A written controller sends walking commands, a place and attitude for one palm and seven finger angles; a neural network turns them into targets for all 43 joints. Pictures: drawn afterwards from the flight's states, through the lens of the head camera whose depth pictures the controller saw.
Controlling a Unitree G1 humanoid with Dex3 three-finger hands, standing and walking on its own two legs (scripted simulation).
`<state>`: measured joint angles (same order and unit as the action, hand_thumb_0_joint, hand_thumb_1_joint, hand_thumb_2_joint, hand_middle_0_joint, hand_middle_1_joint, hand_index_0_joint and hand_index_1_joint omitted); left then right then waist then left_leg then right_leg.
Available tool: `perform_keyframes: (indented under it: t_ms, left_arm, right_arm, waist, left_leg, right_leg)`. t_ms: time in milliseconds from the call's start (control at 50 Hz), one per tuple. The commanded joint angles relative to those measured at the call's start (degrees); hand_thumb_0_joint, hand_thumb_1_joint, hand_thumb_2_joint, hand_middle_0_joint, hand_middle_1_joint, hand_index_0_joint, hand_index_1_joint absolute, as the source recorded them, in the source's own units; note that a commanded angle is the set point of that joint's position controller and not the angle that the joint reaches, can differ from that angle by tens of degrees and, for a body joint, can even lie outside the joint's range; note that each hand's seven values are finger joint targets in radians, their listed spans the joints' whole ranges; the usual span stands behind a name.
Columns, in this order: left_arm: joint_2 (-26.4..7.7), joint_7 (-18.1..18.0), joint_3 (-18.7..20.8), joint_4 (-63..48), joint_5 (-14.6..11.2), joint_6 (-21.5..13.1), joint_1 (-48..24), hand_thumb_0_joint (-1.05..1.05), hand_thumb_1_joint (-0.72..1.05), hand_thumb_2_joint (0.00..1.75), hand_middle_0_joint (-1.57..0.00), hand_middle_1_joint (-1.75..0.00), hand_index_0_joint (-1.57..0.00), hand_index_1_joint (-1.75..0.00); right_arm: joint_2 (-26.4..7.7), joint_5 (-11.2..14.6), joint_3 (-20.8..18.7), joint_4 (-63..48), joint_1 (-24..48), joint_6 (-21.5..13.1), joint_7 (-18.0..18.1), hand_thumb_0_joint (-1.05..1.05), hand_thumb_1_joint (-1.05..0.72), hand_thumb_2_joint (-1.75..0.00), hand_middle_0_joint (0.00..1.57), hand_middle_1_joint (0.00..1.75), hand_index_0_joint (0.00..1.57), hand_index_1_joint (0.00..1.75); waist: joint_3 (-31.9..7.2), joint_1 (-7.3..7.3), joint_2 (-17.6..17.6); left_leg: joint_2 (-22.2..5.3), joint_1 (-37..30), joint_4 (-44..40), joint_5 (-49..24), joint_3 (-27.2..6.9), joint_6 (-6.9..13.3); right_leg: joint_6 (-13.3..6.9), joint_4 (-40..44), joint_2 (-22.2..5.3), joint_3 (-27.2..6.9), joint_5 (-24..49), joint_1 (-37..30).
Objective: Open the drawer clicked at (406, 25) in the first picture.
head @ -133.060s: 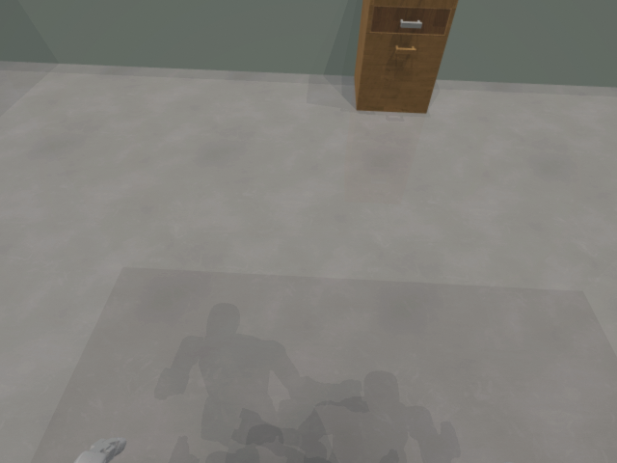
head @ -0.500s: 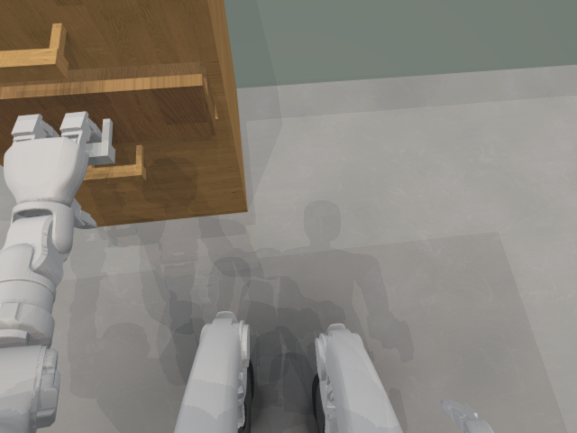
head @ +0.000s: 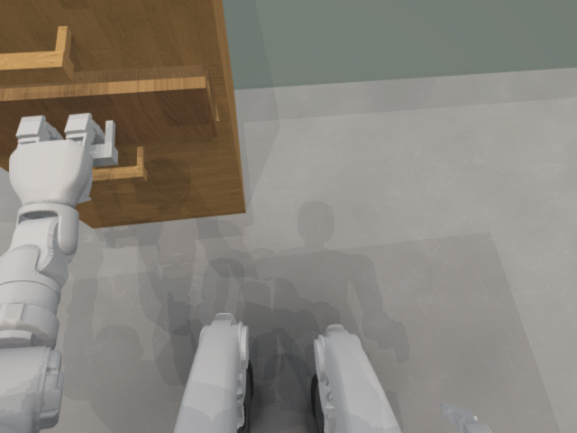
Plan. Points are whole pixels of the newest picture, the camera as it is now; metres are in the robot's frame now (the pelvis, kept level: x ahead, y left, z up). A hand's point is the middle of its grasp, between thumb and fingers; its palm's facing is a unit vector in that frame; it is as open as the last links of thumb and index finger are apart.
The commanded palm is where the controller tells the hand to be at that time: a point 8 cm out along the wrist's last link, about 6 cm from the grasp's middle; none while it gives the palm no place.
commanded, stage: pull the drawer open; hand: left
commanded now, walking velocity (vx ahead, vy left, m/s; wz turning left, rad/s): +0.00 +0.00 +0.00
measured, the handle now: (78, 143) +0.50 +0.33 -0.04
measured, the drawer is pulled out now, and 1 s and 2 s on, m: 0.04 0.07 0.13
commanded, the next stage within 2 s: none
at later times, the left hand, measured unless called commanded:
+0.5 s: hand (76, 190) +0.43 +0.32 -0.04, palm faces +0.00 -0.03 -1.00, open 7.5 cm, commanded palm +0.39 +0.30 -0.01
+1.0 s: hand (75, 210) +0.40 +0.31 -0.04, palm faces +0.00 -0.03 -1.00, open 7.4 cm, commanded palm +0.36 +0.30 -0.01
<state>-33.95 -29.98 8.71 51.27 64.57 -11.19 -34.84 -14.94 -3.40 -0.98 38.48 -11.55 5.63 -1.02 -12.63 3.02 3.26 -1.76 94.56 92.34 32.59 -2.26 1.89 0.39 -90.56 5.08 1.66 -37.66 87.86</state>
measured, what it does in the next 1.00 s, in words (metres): stands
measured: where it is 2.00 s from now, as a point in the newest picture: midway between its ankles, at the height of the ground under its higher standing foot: (283, 424)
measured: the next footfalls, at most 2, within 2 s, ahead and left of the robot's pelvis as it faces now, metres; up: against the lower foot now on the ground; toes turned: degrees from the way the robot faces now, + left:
none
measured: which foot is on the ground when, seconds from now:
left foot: down 0.00-1.00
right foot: down 0.00-1.00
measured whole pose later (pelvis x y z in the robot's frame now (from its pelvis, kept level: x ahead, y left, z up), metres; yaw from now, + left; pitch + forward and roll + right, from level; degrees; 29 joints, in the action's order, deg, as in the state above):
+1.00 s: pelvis +0.02 +0.00 +0.02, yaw +0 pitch +34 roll -5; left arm -28.8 -31.8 8.8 39.0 63.5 -10.2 -20.5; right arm -14.5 -3.7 -2.7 36.7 -8.3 7.2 -1.9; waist -12.8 0.9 2.8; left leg -1.9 89.2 89.6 34.3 -1.0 2.1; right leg 0.5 -87.8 5.1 0.3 -38.8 83.0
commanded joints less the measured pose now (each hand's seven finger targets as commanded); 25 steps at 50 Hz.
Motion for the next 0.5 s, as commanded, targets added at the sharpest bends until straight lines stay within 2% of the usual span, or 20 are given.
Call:
perform_keyframes:
  t_ms: [0, 20, 60, 80, 140, 200, 220, 300, 340, 400, 420, 440, 480]
  left_arm:
    - [-15.9, 0.0, 5.2, -4.7, -1.0, 0.7, -8.9, 0.00, 0.90, 0.90, -0.40, -1.35, -0.40, -1.35]
    - [-15.7, 0.0, 5.2, -5.0, -1.2, 0.6, -9.5, 0.00, 0.90, 0.90, -0.40, -1.35, -0.40, -1.35]
    - [-14.5, -0.4, 4.5, -5.4, -1.1, 0.6, -9.0, 0.00, 0.90, 0.90, -0.40, -1.35, -0.40, -1.35]
    - [-14.9, -0.6, 4.8, -5.2, -1.0, 0.6, -9.1, 0.00, 0.90, 0.90, -0.40, -1.35, -0.40, -1.35]
    - [-13.0, -0.6, 4.4, -6.5, -1.4, 0.6, -5.4, 0.00, 0.90, 0.90, -0.40, -1.35, -0.40, -1.35]
    - [-12.7, -0.4, 5.2, -6.4, -2.4, 1.0, -0.8, 0.00, 0.90, 0.90, -0.40, -1.35, -0.40, -1.35]
    - [-12.4, -0.1, 5.1, -7.3, -2.5, 0.7, -0.8, 0.00, 0.90, 0.90, -0.40, -1.35, -0.40, -1.35]
    - [-12.0, 0.0, 5.4, -7.3, -2.6, 0.9, 2.6, 0.00, 0.90, 0.90, -0.40, -1.35, -0.40, -1.35]
    - [-11.5, 0.0, 5.1, -8.9, -2.4, 0.5, 2.7, 0.00, 0.90, 0.90, -0.40, -1.35, -0.40, -1.35]
    - [-10.8, -0.2, 5.5, -9.5, -2.5, 0.6, 5.8, 0.00, 0.90, 0.90, -0.40, -1.35, -0.40, -1.35]
    - [-11.4, -0.3, 6.3, -10.4, -2.6, 0.3, 5.7, 0.00, 0.90, 0.90, -0.40, -1.35, -0.40, -1.35]
    - [-10.7, -0.4, 5.7, -11.3, -2.3, 0.2, 6.4, 0.00, 0.90, 0.90, -0.40, -1.35, -0.40, -1.35]
    - [-9.3, -0.7, 5.2, -12.5, -2.7, 0.3, 7.8, 0.00, 0.90, 0.90, -0.40, -1.35, -0.40, -1.35]
  right_arm:
    - [-9.8, 0.0, -3.6, -2.7, -7.8, -0.5, 0.9, 0.00, -0.90, -0.90, 0.20, 0.30, 0.20, 0.30]
    - [-9.8, -0.1, -3.6, -2.5, -7.9, -0.5, 0.8, 0.00, -0.90, -0.90, 0.20, 0.30, 0.20, 0.30]
    - [-9.7, -0.1, -3.8, -2.5, -8.0, -0.4, 0.7, 0.00, -0.90, -0.90, 0.20, 0.30, 0.20, 0.30]
    - [-9.8, -0.1, -3.9, -2.5, -7.9, -0.4, 0.7, 0.00, -0.90, -0.90, 0.20, 0.30, 0.20, 0.30]
    - [-9.6, -0.1, -4.1, -2.8, -7.7, -0.3, 0.5, 0.00, -0.90, -0.90, 0.20, 0.30, 0.20, 0.30]
    - [-9.4, 0.1, -4.1, -3.1, -7.4, 0.1, 0.4, 0.00, -0.90, -0.90, 0.20, 0.30, 0.20, 0.30]
    - [-9.4, 0.0, -4.1, -3.1, -7.2, 0.0, 0.4, 0.00, -0.90, -0.90, 0.20, 0.30, 0.20, 0.30]
    - [-9.2, 0.2, -4.2, -3.1, -7.1, 0.1, 0.4, 0.00, -0.90, -0.90, 0.20, 0.30, 0.20, 0.30]
    - [-9.3, 0.1, -4.3, -3.2, -7.0, 0.3, 0.4, 0.00, -0.90, -0.90, 0.20, 0.30, 0.20, 0.30]
    - [-9.0, 0.1, -4.4, -3.3, -6.7, 0.5, 0.3, 0.00, -0.90, -0.90, 0.20, 0.30, 0.20, 0.30]
    - [-9.0, -0.1, -4.5, -3.2, -6.7, 0.4, 0.3, 0.00, -0.90, -0.90, 0.20, 0.30, 0.20, 0.30]
    - [-9.0, 0.0, -4.5, -3.4, -6.6, 0.6, 0.3, 0.00, -0.90, -0.90, 0.20, 0.30, 0.20, 0.30]
    - [-8.9, -0.1, -4.8, -3.5, -6.4, 0.8, 0.1, 0.00, -0.90, -0.90, 0.20, 0.30, 0.20, 0.30]
  waist:
    - [-28.1, -0.73, 2.2]
    - [-28.3, -0.62, 3.6]
    - [-28.3, -0.71, 3.8]
    - [-28.2, -0.56, 2.3]
    - [-29.5, -1.52, 3.5]
    - [-28.8, -2.34, 0.5]
    - [-29.5, -2.26, 1.6]
    - [-28.4, -2.68, -0.3]
    - [-28.8, -2.70, 1.2]
    - [-28.4, -3.17, -0.2]
    - [-29.4, -3.20, -0.1]
    - [-29.7, -3.50, 1.3]
    - [-29.5, -3.37, 1.1]
  left_leg:
    - [0.8, -28.8, -9.9, -13.0, -0.4, 0.7]
    - [0.6, -30.0, -10.3, -13.5, -0.8, 0.6]
    - [0.6, -30.7, -10.4, -13.7, -0.9, 0.5]
    - [0.6, -30.1, -10.3, -13.4, -0.9, 0.5]
    - [0.6, -32.4, -11.2, -14.8, -0.8, 0.4]
    - [0.7, -31.2, -11.5, -14.9, -0.3, 0.6]
    - [0.5, -31.7, -11.6, -15.1, -0.4, 0.5]
    - [0.7, -30.3, -11.2, -16.0, 0.3, 0.7]
    - [0.6, -32.2, -11.6, -17.7, -0.1, 0.5]
    - [0.7, -31.9, -11.2, -19.0, 0.3, 0.6]
    - [0.5, -32.5, -11.2, -20.1, 0.2, 0.5]
    - [0.6, -33.5, -11.4, -21.1, 0.1, 0.3]
    - [0.6, -34.4, -11.5, -22.4, 0.1, 0.3]
  right_leg:
    - [-2.9, 12.0, 0.4, 1.3, 13.6, -10.0]
    - [-3.1, 11.7, 0.4, 1.5, 13.5, -8.9]
    - [-3.1, 11.8, 0.4, 1.7, 13.4, -8.5]
    - [-3.0, 11.9, 0.4, 1.6, 13.2, -8.8]
    - [-3.1, 12.0, 0.4, 1.7, 14.3, -9.5]
    - [-3.0, 12.7, 0.6, 1.4, 15.5, -12.4]
    - [-3.1, 12.4, 0.5, 1.4, 15.6, -12.1]
    - [-2.9, 12.5, 0.6, 1.0, 17.7, -13.9]
    - [-3.0, 12.2, 0.5, 1.1, 18.7, -13.0]
    - [-3.0, 12.3, 0.6, 0.9, 20.7, -14.4]
    - [-3.0, 11.9, 0.5, 0.8, 21.8, -14.8]
    - [-3.1, 11.6, 0.5, 0.9, 22.3, -14.5]
    - [-3.1, 11.9, 0.4, 1.0, 23.5, -14.7]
